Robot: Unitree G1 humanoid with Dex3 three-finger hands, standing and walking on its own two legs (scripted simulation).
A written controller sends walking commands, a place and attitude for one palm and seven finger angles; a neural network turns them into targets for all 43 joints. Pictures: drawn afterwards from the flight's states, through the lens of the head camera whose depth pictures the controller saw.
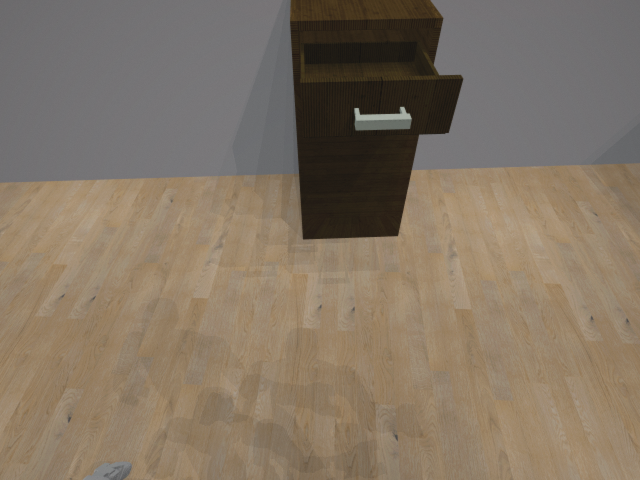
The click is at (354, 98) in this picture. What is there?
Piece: drawer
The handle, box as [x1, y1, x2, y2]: [354, 107, 411, 130]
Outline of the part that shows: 411,118 409,113 406,113 403,107 400,107 399,114 360,115 358,108 354,108 356,130 409,128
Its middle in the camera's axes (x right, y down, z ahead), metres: +0.14 -0.28 +0.90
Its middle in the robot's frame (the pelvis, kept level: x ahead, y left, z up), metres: +0.87 -0.09 +0.01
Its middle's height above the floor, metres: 0.78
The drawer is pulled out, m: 0.30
